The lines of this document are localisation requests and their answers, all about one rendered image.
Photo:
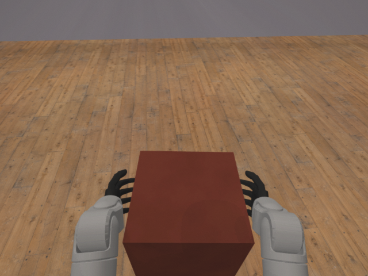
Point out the robot right hand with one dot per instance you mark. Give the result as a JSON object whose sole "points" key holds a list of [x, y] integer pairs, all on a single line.
{"points": [[258, 189]]}

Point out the robot left forearm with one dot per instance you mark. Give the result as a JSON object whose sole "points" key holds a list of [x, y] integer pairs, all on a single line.
{"points": [[96, 238]]}

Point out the robot right forearm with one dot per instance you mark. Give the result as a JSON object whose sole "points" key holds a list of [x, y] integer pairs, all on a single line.
{"points": [[282, 239]]}

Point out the robot left hand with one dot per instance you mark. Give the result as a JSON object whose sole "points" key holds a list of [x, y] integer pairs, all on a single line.
{"points": [[115, 185]]}

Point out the carton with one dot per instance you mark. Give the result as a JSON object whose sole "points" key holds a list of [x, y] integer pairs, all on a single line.
{"points": [[187, 215]]}

